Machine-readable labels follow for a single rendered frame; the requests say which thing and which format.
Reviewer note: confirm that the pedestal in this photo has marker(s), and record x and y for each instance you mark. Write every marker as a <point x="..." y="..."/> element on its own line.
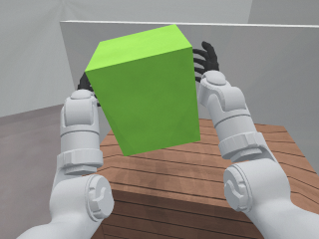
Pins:
<point x="177" y="192"/>

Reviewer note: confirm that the carton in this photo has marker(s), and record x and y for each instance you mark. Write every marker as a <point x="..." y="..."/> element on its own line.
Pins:
<point x="145" y="84"/>

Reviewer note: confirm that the robot left upper arm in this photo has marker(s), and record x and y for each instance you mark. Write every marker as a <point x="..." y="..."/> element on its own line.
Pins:
<point x="77" y="207"/>

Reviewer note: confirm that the left robot forearm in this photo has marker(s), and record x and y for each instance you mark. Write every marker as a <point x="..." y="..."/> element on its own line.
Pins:
<point x="80" y="142"/>

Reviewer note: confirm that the robot right upper arm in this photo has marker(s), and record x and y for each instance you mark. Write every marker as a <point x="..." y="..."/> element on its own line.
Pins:
<point x="260" y="189"/>

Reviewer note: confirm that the right robot hand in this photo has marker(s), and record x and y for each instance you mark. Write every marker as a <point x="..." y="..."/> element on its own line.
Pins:
<point x="210" y="62"/>

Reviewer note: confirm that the right robot forearm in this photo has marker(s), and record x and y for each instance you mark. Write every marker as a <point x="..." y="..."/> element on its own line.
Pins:
<point x="238" y="138"/>

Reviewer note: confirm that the left robot hand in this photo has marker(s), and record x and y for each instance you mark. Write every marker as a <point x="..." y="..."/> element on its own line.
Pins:
<point x="85" y="85"/>

